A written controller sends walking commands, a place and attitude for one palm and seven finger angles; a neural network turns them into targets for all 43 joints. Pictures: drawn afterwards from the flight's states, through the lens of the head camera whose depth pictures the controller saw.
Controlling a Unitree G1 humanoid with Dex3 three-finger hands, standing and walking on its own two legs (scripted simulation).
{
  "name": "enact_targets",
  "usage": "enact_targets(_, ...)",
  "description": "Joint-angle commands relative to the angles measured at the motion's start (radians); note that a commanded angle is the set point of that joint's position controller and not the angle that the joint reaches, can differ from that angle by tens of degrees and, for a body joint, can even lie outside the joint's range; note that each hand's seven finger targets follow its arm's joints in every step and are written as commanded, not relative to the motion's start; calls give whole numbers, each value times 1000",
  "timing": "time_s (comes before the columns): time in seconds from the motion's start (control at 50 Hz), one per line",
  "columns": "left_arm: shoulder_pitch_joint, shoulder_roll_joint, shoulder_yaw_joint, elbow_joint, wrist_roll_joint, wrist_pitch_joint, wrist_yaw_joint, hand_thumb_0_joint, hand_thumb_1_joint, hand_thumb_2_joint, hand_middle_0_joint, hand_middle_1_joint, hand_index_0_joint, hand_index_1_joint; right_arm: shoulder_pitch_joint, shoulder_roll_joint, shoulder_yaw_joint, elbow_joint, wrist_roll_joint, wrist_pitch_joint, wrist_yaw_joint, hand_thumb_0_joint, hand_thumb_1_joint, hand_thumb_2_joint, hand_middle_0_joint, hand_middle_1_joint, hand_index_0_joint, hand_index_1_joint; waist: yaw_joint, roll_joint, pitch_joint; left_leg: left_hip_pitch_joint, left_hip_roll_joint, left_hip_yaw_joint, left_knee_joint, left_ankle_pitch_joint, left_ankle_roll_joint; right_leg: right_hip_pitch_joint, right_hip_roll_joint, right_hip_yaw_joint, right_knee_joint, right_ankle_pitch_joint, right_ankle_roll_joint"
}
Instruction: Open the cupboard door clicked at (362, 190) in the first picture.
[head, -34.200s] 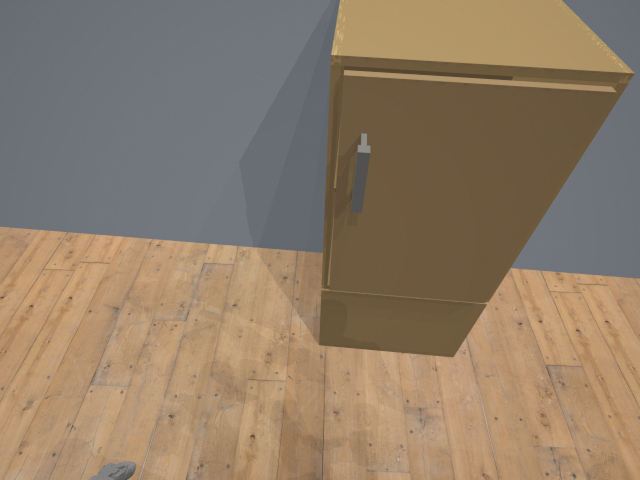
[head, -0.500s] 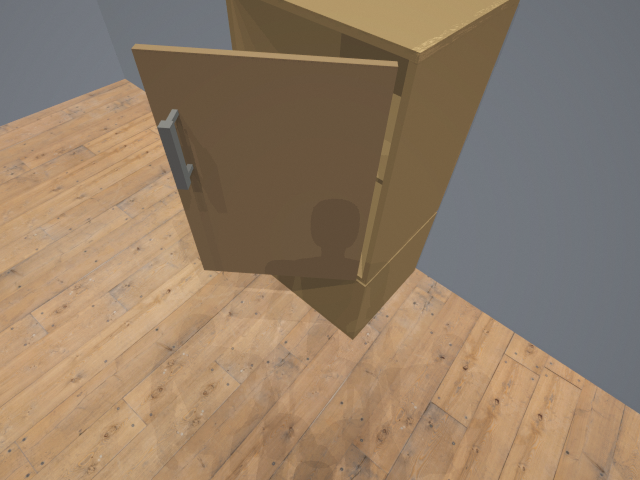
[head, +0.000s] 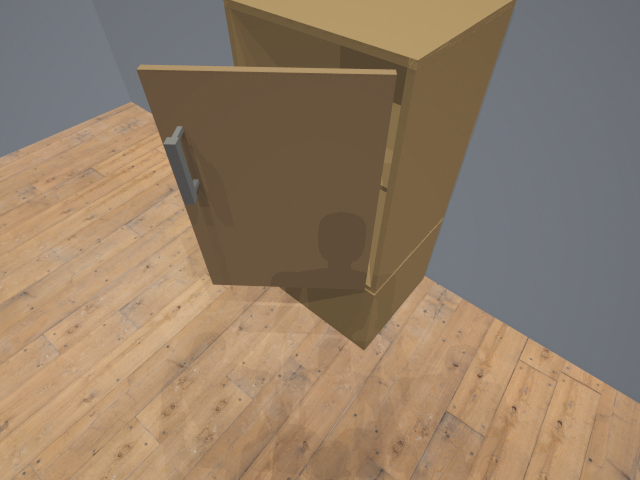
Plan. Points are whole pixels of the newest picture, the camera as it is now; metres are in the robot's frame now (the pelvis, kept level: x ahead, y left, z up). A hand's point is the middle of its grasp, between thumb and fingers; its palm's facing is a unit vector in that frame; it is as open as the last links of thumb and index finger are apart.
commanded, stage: look again from close up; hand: left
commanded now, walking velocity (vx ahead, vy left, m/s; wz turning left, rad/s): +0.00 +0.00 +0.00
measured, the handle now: (184, 166) +0.63 +0.29 +0.03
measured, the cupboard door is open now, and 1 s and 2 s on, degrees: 38 38 38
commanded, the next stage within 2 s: shuffle to correct the standing spot in 0.24 s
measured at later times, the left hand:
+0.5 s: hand out of the picture +0.02 +0.19 -0.18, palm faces +0.01 -0.98 -0.21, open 7.4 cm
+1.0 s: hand out of the picture +0.16 +0.21 -0.16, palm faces +0.03 -0.97 -0.24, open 7.4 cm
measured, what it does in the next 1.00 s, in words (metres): steps on the spot: right foot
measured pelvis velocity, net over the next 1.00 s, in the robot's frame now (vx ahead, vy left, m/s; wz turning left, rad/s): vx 0.08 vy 0.02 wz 0.00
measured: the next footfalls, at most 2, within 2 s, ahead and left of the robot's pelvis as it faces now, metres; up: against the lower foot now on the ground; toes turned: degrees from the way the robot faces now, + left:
right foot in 0.96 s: +0.13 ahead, -0.06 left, +0.00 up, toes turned -8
left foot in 1.38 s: +0.20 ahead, +0.18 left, +0.00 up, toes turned +1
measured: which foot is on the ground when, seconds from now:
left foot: down 0.00-0.96, up 0.98-1.00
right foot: down 0.00-0.66, up 0.68-0.94, down 0.96-1.00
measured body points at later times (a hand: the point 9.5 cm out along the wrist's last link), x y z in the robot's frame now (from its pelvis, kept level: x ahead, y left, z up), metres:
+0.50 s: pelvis +0.01 +0.01 +0.00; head +0.02 +0.01 +0.45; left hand +0.02 +0.24 -0.16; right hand +0.02 -0.23 -0.15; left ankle +0.01 +0.12 -0.73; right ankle -0.03 -0.12 -0.73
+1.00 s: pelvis +0.08 +0.02 -0.01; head +0.10 +0.00 +0.44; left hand +0.15 +0.26 -0.14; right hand +0.03 -0.19 -0.18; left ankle +0.01 +0.12 -0.71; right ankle +0.10 -0.06 -0.74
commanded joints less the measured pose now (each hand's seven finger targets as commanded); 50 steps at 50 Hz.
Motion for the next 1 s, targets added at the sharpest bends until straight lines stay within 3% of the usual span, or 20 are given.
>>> enact_targets(0.0, 46, 121, 16, -44, 2, -9, 1, 0, 900, 900, -200, -300, -200, -300, 38, -94, -5, -38, 4, -24, -5, 0, -900, -900, 200, 300, 200, 300, 8, -28, 26, 10, 75, -77, -116, 221, 43, -51, -70, 63, -82, 180, -35)
enact_targets(0.12, 30, 144, 18, -51, 1, -1, -1, 0, 900, 900, -200, -300, -200, -300, 28, -106, -5, -25, 4, -22, -5, 0, -900, -900, 200, 300, 200, 300, 12, -16, 38, 7, 73, -75, -139, 192, 46, -51, -73, 64, -93, 156, -31)
enact_targets(0.32, 16, 168, 22, -49, 2, -1, -6, 0, 900, 900, -200, -300, -200, -300, 10, -121, -8, -8, 6, -26, -7, 0, -900, -900, 200, 300, 200, 300, 14, -14, -5, 43, 76, -66, -135, 225, 46, -30, -84, 71, -99, 213, -30)
enact_targets(0.38, 33, 163, 26, -47, 9, 2, -8, 0, 900, 900, -200, -300, -200, -300, 26, -104, -7, -3, 3, -18, -1, 0, -900, -900, 200, 300, 200, 300, 19, -19, 2, 19, 57, -46, -117, 93, 47, -27, -90, 88, -97, 90, -45)
enact_targets(0.46, 49, 192, 40, -50, 12, 10, -14, 0, 900, 900, -200, -300, -200, -300, 14, -91, -8, -25, -3, -4, 10, 0, -900, -900, 200, 300, 200, 300, 26, -93, 102, -102, -2, 6, -38, -83, 30, -66, -153, 186, -181, -130, -90)
enact_targets(0.52, 81, 218, 57, -54, 13, 7, -11, 0, 900, 900, -200, -300, -200, -300, 11, -77, -11, -45, -5, -5, 12, 0, -900, -900, 200, 300, 200, 300, 35, -163, 102, -142, -16, 49, 61, -79, 19, -37, -238, 262, -213, -36, -136)
enact_targets(0.56, 69, 218, 63, -62, 15, 5, -10, 0, 900, 900, -200, -300, -200, -300, 40, -74, -11, -42, -3, -12, 12, 0, -900, -900, 200, 300, 200, 300, 21, -164, 90, -91, -11, 46, 9, -42, 22, -43, -230, 214, -156, 79, -133)
enact_targets(0.6, 41, 184, 60, -76, 17, 11, -13, 0, 900, 900, -200, -300, -200, -300, 107, -100, -13, -19, -1, -22, 12, 0, -900, -900, 200, 300, 200, 300, -7, -22, 63, 46, 28, -20, -71, 121, 49, -115, -126, 84, -12, 67, -84)
enact_targets(0.64, -4, 111, 44, -102, 19, 12, -15, 0, 900, 900, -200, -300, -200, -300, 227, -178, -30, 9, -8, -25, -1, 0, -900, -900, 200, 300, 200, 300, -45, 257, 42, 212, 223, -287, -207, 349, 182, -334, 19, -94, 306, -213, -27)
enact_targets(0.66, -51, 111, 39, -123, 20, 9, -12, 0, 900, 900, -200, -300, -200, -300, 271, -166, -26, 19, -8, -25, -9, 0, -900, -900, 200, 300, 200, 300, -63, 260, 54, 265, 264, -350, -233, 493, 245, -442, 6, -56, 455, -316, -30)
enact_targets(0.68, -72, 114, 41, -133, 19, 4, -12, 0, 900, 900, -200, -300, -200, -300, 273, -143, -19, 16, -4, -29, -13, 0, -900, -900, 200, 300, 200, 300, -56, 189, 54, 275, 281, -348, -209, 597, 285, -475, -27, -30, 528, -312, -39)
enact_targets(0.7, -85, 108, 43, -133, 14, 0, -14, 0, 900, 900, -200, -300, -200, -300, 241, -135, -16, 3, -6, -32, -13, 0, -900, -900, 200, 300, 200, 300, -45, 127, 49, 240, 281, -320, -190, 629, 294, -461, -49, -18, 545, -297, -44)
enact_targets(0.78, -63, 60, 35, -125, 11, 10, -32, 0, 900, 900, -200, -300, -200, -300, 143, -129, -17, -30, -12, -34, -13, 0, -900, -900, 200, 300, 200, 300, 1, 98, 4, 150, 197, -171, -209, 545, 250, -299, -45, -69, 382, -192, -37)
enact_targets(0.84, -41, 55, 37, -122, 12, 10, -32, 0, 900, 900, -200, -300, -200, -300, 139, -133, -21, -23, -6, -30, -8, 0, -900, -900, 200, 300, 200, 300, 22, 103, 0, 79, 170, -123, -184, 480, 223, -165, -16, -99, 228, -55, -35)
enact_targets(0.88, 35, 72, 46, -105, 16, -3, -28, 0, 900, 900, -200, -300, -200, -300, 126, -129, -21, -24, 3, -28, -6, 0, -900, -900, 200, 300, 200, 300, 66, 39, -24, 36, 134, -81, -95, 435, 175, -15, -18, -106, 25, 100, -33)
enact_targets(0.9, 115, 118, 59, -84, 18, -15, -22, 0, 900, 900, -200, -300, -200, -300, 125, -116, -22, -24, 11, -32, 0, 0, -900, -900, 200, 300, 200, 300, 104, -40, -56, -46, 99, -40, 12, 331, 130, 144, -85, -35, -45, 175, -44)
enact_targets(0.92, 196, 204, 79, -63, 25, -25, -9, 0, 900, 900, -200, -300, -200, -300, 134, -73, -18, -43, 19, -35, 6, 0, -900, -900, 200, 300, 200, 300, 126, -274, -109, -249, -2, 30, 231, 12, 71, 315, -336, 296, -123, 263, -129)
enact_targets(0.94, 236, 265, 92, -62, 11, -22, -6, 0, 900, 900, -200, -300, -200, -300, 107, -84, -24, -73, 4, -27, 5, 0, -900, -900, 200, 300, 200, 300, 126, -323, -90, -357, -60, 25, 484, -334, 28, 284, -533, 540, -241, 454, -251)
enact_targets(0.96, 194, 246, 89, -73, 5, -17, -2, 0, 900, 900, -200, -300, -200, -300, 101, -96, -34, -73, -5, -12, 1, 0, -900, -900, 200, 300, 200, 300, 100, -183, -36, -374, -7, -55, 585, -320, 16, 200, -535, 480, -244, 424, -292)
enact_targets(0.98, 134, 211, 88, -85, 6, -17, 5, 0, 900, 900, -200, -300, -200, -300, 64, -78, -34, -68, -7, 3, 5, 0, -900, -900, 200, 300, 200, 300, 82, -162, 29, -385, 9, -51, 629, -260, 9, 95, -492, 435, -261, 396, -269)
